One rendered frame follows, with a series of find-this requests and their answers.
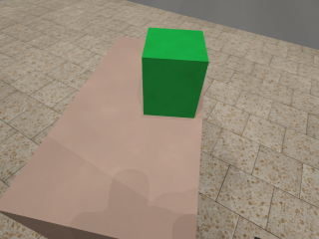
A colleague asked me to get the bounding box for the carton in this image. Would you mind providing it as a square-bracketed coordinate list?
[142, 27, 209, 119]

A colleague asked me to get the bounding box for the pedestal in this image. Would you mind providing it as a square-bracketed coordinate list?
[0, 36, 205, 239]

